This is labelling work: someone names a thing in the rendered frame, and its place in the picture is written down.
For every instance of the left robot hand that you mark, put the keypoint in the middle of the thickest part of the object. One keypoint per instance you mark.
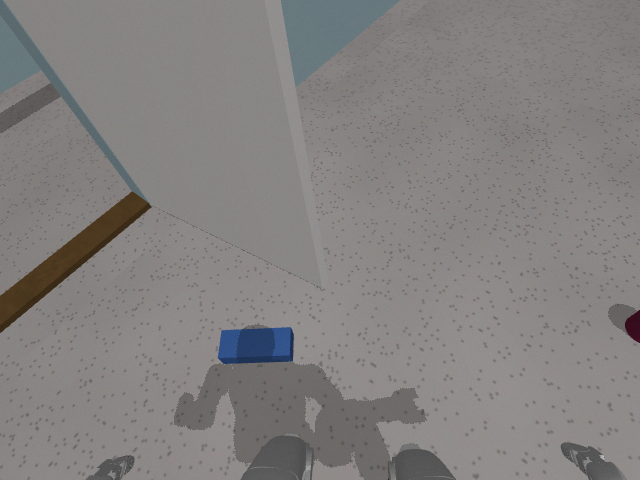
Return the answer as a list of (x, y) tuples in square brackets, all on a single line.
[(113, 469)]

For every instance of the right robot hand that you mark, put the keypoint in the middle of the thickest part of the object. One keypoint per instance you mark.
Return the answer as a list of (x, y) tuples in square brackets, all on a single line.
[(591, 462)]

